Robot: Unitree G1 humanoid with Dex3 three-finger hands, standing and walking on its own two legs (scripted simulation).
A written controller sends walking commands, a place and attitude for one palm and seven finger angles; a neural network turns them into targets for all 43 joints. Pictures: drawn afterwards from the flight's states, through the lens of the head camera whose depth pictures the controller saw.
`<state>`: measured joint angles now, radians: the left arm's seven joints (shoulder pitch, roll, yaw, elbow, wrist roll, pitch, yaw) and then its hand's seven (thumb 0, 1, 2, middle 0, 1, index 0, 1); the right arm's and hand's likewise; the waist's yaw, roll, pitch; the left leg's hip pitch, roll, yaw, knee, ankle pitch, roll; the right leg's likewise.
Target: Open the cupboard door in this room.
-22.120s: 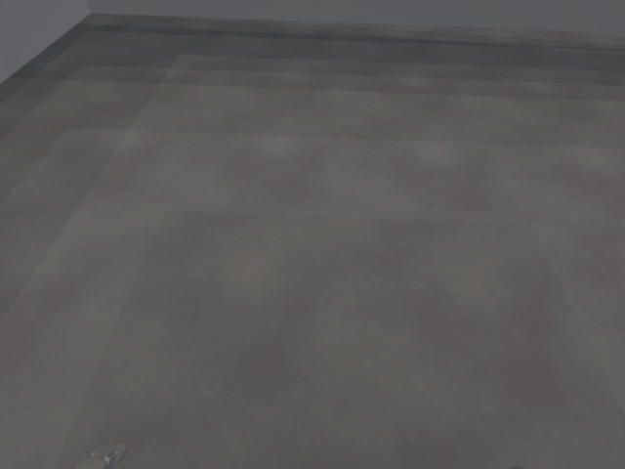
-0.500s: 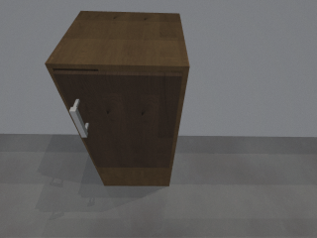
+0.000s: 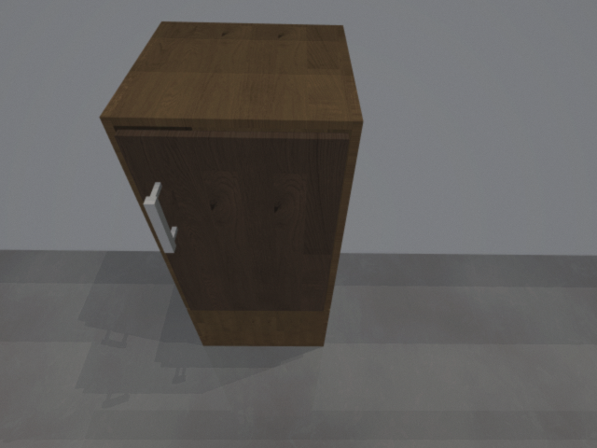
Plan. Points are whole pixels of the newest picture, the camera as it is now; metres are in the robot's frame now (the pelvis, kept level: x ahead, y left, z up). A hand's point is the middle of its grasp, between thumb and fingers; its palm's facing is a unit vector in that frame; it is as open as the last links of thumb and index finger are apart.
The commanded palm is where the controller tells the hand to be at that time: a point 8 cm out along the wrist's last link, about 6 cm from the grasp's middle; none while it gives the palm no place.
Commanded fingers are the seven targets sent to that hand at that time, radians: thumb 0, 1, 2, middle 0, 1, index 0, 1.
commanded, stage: come to a stop and stand still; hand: left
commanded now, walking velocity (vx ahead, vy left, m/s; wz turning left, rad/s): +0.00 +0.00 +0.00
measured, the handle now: (163, 218) +0.50 +0.29 -0.05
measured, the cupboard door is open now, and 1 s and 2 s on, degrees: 0 0 0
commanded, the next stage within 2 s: look again from close up in 0.18 s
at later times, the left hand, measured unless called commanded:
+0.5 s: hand out of the picture -0.02 +0.19 -0.18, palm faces +0.05 -0.97 -0.23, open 7.4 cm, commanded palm none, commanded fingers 0.00 0.90 0.90 -0.20 -0.30 -0.20 -0.30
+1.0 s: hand out of the picture -0.04 +0.23 -0.15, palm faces +0.18 -0.97 -0.19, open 7.4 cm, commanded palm +0.03 +0.28 -0.07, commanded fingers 0.00 0.78 0.85 -0.21 -0.38 -0.21 -0.38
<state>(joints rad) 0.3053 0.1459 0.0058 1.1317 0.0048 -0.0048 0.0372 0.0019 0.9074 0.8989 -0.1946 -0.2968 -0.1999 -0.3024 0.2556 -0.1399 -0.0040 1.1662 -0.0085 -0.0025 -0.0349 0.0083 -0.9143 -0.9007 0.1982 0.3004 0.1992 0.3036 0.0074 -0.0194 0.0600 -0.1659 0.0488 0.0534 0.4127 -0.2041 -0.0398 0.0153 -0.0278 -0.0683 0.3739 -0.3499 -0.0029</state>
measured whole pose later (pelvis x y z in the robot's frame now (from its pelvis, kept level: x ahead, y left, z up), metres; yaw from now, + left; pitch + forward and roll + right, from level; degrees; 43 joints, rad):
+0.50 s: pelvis -0.02 +0.01 -0.01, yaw +0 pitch -2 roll +0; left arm 0.34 0.16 0.02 1.01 0.02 -0.01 0.04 0.00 0.91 0.90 -0.20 -0.30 -0.20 -0.30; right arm 0.27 -0.18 -0.03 1.01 -0.02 0.00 -0.04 0.01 -0.92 -0.90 0.20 0.30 0.20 0.30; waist 0.00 0.01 0.02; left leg -0.30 0.06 0.04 0.60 -0.27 -0.03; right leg -0.11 -0.03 -0.07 0.56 -0.41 0.00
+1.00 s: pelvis -0.08 +0.05 -0.01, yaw +0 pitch -2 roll -2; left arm 0.54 0.18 0.02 0.47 -0.07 0.09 0.07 0.01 0.90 0.90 -0.20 -0.30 -0.20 -0.31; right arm 0.36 -0.18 0.01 0.91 0.02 -0.09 -0.05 0.01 -0.91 -0.90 0.20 0.30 0.20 0.30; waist 0.01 -0.01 0.04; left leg -0.38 0.03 0.06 0.58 -0.15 0.03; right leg -0.21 -0.05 -0.05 0.58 -0.33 0.01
